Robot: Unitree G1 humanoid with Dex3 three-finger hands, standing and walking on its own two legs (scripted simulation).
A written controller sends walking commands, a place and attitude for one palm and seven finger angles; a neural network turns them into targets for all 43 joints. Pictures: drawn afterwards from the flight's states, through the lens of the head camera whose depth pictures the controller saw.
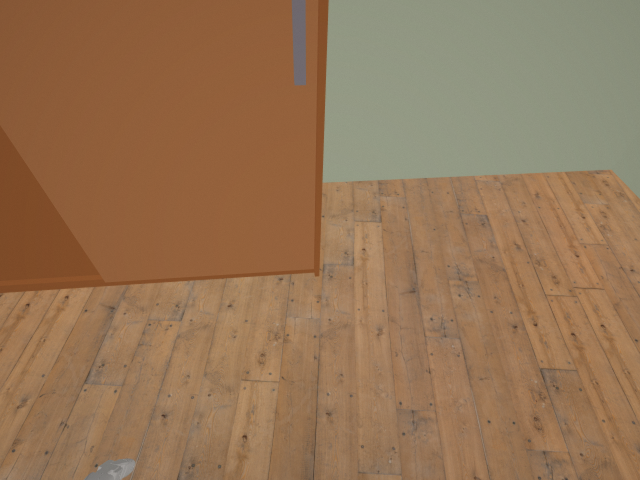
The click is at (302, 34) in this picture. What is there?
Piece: wardrobe's sliding door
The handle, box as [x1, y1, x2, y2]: [292, 0, 305, 84]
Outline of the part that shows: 292,0 294,83 305,84 305,0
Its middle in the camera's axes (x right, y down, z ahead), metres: -0.05 -0.47 +0.79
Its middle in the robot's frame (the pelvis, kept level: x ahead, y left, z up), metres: +0.93 +0.11 +0.20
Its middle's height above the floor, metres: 0.97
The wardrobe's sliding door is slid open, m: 0.00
